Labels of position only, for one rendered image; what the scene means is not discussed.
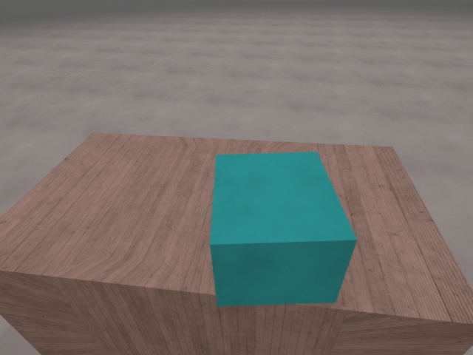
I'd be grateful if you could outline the carton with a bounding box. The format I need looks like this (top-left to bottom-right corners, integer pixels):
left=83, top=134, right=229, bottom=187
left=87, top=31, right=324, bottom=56
left=210, top=152, right=357, bottom=306

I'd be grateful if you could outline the pedestal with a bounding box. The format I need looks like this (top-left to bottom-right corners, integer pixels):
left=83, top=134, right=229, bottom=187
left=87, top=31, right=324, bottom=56
left=0, top=133, right=473, bottom=355

